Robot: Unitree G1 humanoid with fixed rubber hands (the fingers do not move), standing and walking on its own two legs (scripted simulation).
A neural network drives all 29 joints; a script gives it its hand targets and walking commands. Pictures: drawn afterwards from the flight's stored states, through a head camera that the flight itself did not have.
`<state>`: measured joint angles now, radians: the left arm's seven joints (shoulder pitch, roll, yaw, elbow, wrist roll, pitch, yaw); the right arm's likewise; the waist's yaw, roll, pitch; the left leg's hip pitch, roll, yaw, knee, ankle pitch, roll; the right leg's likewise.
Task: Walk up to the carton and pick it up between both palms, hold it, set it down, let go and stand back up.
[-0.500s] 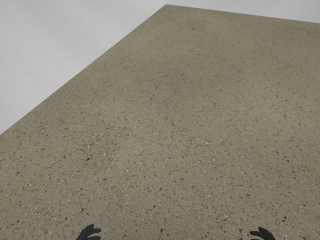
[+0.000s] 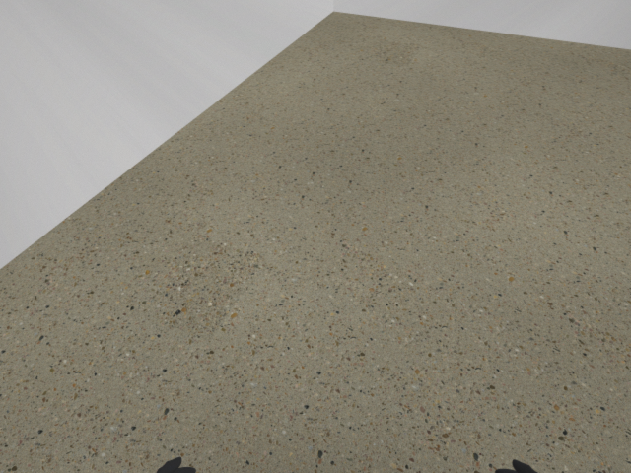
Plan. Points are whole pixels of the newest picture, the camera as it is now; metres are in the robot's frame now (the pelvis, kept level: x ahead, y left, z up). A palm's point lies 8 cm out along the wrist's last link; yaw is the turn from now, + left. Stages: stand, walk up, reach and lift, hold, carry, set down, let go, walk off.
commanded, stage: walk up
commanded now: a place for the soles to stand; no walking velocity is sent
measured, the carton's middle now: out of the picture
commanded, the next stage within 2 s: none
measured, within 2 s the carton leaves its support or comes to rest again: neither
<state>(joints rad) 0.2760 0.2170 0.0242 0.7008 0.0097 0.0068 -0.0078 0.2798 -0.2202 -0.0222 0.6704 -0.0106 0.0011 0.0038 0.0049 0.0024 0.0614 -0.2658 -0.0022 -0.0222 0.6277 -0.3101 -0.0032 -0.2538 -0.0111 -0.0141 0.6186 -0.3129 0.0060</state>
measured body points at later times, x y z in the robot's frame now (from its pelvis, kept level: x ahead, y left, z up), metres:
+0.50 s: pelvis -0.08 -0.02 -0.02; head -0.04 -0.05 +0.42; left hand +0.14 +0.18 -0.13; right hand -0.08 -0.33 -0.14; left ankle +0.01 +0.04 -0.73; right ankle -0.02 -0.16 -0.73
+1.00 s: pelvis -0.20 -0.05 -0.02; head -0.22 -0.08 +0.43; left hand +0.08 -0.01 -0.12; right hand -0.42 -0.29 -0.14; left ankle -0.06 -0.02 -0.69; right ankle -0.28 -0.19 -0.73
